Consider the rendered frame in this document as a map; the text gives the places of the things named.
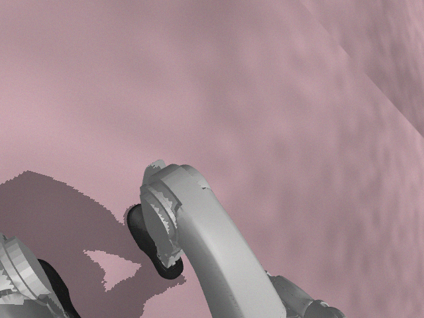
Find right robot foot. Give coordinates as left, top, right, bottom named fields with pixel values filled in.
left=127, top=204, right=184, bottom=280

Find right robot arm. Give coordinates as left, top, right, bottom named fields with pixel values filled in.
left=304, top=299, right=346, bottom=318

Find right robot hand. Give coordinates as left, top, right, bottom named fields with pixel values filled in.
left=265, top=270, right=314, bottom=318

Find left robot foot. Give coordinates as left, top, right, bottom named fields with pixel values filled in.
left=37, top=259, right=81, bottom=318

